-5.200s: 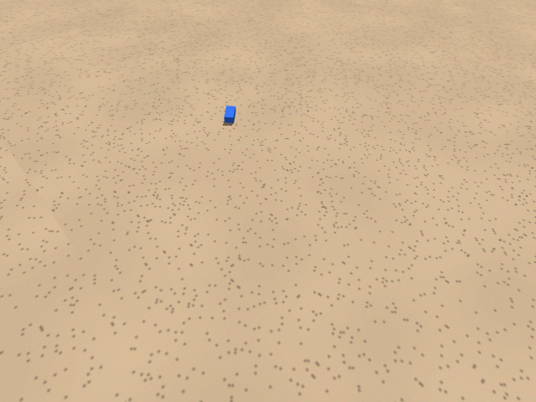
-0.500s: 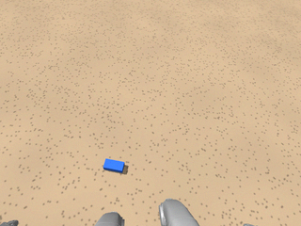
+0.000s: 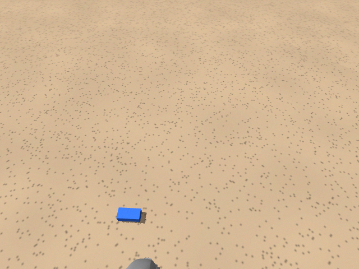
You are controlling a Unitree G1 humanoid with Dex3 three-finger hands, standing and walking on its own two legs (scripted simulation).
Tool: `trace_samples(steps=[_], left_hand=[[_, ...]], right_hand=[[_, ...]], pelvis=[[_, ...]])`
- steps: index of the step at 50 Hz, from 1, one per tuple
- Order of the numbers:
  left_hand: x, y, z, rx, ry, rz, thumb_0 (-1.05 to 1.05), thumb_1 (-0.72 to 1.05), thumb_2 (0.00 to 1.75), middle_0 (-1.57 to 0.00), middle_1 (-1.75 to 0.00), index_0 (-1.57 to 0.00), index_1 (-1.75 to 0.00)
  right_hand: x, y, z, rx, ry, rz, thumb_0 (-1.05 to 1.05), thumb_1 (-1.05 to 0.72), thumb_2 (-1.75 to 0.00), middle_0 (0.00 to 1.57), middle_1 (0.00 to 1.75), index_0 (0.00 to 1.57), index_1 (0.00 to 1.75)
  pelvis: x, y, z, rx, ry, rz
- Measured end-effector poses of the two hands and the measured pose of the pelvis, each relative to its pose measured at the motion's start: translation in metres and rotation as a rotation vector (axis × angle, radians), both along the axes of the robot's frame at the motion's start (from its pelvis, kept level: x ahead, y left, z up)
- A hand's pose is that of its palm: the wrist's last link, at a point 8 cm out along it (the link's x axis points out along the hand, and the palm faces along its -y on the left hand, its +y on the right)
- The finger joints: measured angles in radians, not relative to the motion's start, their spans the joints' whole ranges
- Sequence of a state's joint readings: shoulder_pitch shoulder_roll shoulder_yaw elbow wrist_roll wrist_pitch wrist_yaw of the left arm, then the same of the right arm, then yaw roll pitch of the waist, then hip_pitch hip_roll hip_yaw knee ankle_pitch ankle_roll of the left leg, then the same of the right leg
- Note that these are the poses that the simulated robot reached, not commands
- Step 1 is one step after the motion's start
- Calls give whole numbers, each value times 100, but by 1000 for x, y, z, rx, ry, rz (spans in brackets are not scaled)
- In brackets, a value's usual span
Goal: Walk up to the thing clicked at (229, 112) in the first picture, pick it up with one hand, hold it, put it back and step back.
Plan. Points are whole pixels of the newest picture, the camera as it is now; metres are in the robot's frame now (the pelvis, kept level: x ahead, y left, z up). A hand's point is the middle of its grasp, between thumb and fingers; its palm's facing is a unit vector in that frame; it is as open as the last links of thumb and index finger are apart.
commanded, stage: walk up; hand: left
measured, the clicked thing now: (129, 214) +0.50 +0.28 -0.73
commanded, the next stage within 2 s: none
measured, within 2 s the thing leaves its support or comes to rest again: neither
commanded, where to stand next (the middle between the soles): +0.12 +0.00 m, yaw +2 degrees
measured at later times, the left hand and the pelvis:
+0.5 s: hand out of the picture +0.11 +0.26 -0.13, palm faces +0.03 -0.93 -0.37, open 7.4 cm; pelvis +0.02 +0.00 +0.02, yaw +2 degrees
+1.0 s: hand out of the picture +0.10 +0.26 -0.13, palm faces +0.04 -0.94 -0.34, open 7.4 cm; pelvis +0.02 +0.00 +0.03, yaw +3 degrees
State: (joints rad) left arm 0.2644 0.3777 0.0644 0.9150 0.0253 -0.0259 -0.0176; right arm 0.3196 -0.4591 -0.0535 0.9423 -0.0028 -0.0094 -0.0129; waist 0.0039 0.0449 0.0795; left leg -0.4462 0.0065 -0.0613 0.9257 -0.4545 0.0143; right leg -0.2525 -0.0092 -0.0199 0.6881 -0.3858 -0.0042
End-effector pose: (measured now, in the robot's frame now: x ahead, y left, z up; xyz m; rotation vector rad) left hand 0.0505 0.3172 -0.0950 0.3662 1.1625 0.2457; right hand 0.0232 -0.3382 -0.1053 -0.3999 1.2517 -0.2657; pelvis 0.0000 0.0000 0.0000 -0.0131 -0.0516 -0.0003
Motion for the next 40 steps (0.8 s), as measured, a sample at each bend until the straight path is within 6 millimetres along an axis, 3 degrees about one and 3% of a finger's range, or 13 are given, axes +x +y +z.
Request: trace_samples(steps=[6,12,23,30,40], left_hand=[[27,2,-8,-9,-27,2,1,90,90,-20,-30,-21,-30],[48,-7,-7,-28,-46,7,1,90,90,-20,-30,-20,-30],[49,-19,3,-41,-15,21,1,90,90,-20,-30,-20,-30],[46,-18,7,-46,4,38,1,90,90,-20,-30,-20,-30],[43,-14,6,-62,26,53,1,90,90,-20,-30,-20,-30]], right_hand=[[28,28,-13,65,-24,29,1,-90,-90,20,30,20,30],[61,51,-13,125,-60,69,1,-90,-90,21,30,20,30],[109,49,0,140,-111,90,1,-90,-90,21,30,20,30],[113,42,10,121,-99,87,1,-90,-90,20,30,20,30],[94,43,12,108,-40,64,1,-90,-90,20,30,20,30]], pelvis=[[9,5,-5,25,-2,18],[11,2,1,12,12,21],[16,-3,16,16,11,29],[16,-4,22,12,6,34],[18,0,26,8,7,40]])
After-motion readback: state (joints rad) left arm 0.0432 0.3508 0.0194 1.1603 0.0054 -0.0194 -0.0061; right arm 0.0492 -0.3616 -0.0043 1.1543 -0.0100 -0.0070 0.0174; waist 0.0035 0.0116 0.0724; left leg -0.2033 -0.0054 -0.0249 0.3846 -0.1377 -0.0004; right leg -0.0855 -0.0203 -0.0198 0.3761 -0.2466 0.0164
